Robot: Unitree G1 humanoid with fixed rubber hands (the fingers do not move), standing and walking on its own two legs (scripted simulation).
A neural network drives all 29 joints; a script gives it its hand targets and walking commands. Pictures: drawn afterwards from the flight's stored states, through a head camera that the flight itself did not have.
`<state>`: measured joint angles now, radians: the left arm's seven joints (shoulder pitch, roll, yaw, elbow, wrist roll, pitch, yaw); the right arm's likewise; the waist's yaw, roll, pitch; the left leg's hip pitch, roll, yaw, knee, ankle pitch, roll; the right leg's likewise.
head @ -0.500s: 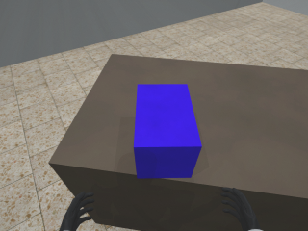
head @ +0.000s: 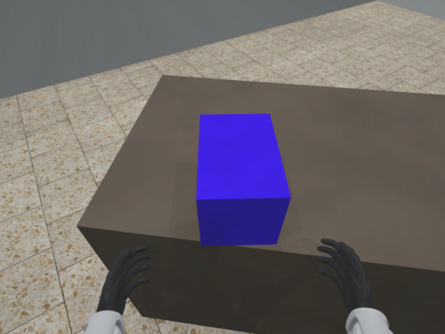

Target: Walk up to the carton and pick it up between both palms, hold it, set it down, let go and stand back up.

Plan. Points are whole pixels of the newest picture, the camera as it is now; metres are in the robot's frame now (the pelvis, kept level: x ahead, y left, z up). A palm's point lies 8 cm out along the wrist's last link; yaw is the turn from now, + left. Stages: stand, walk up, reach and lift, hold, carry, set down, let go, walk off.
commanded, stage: reach and lift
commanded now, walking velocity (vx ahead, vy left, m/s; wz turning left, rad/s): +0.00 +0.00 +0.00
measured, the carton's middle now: (236, 177) +0.44 +0.02 +0.02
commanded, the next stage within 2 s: none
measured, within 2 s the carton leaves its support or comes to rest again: neither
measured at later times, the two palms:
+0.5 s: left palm (129, 234) +0.26 +0.19 +0.07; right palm (350, 238) +0.28 -0.18 +0.06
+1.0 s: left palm (135, 181) +0.33 +0.19 +0.12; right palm (343, 184) +0.35 -0.17 +0.11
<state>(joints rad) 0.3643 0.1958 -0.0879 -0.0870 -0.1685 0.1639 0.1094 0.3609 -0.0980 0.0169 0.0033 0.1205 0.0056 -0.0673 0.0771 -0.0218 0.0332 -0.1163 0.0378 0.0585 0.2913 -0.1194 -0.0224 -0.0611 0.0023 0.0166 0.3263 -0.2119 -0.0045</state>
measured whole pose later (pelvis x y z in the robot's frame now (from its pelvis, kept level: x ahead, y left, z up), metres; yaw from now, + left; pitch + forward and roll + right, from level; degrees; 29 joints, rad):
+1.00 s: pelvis +0.00 +0.00 +0.00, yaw -2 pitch -1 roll +0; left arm -0.34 0.14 0.16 -0.10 -0.11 0.69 0.09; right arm -0.39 -0.24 0.09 0.19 0.35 0.30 -0.22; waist 0.03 -0.03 0.07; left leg -0.16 0.05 0.07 0.30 -0.12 -0.03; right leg -0.13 0.02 0.04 0.34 -0.20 -0.01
